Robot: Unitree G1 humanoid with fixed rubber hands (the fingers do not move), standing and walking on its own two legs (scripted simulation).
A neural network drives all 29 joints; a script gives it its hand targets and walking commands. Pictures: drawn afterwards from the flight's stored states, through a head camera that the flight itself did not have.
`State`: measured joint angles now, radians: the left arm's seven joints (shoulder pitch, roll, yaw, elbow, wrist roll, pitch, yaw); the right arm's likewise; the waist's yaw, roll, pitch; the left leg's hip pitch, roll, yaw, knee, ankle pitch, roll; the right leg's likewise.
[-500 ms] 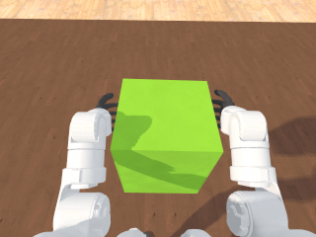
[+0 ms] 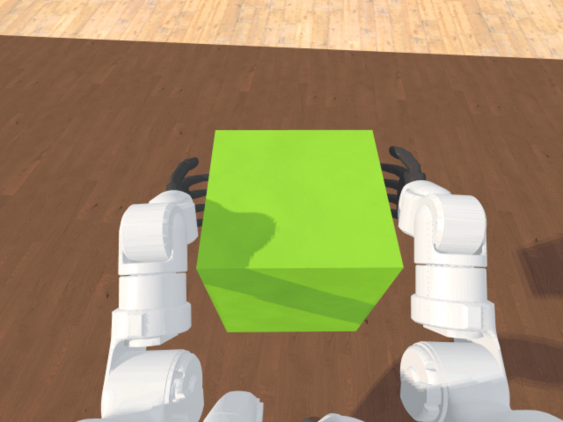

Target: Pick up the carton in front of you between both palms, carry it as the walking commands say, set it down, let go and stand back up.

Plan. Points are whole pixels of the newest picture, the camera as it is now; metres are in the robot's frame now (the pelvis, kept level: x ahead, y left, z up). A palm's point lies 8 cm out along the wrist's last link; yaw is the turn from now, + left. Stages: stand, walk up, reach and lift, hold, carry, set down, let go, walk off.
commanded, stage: carry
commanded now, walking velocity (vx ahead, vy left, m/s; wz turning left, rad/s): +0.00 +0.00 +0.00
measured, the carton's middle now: (292, 240) +0.36 +0.02 +0.02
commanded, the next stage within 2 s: none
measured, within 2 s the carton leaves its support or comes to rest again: neither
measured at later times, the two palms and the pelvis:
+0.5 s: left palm (222, 96) +0.63 +0.16 +0.06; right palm (391, 104) +0.60 -0.14 +0.07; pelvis +0.24 +0.04 -0.02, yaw -2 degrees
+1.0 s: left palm (223, 74) +0.64 +0.15 +0.10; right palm (396, 73) +0.64 -0.15 +0.11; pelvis +0.28 +0.00 -0.02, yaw -1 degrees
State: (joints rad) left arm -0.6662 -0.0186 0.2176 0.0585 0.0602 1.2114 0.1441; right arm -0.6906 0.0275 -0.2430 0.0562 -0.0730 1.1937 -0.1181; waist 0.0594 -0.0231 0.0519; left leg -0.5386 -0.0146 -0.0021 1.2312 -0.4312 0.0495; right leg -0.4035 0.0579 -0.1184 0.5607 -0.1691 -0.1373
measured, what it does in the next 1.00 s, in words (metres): goes down: left foot, then right foot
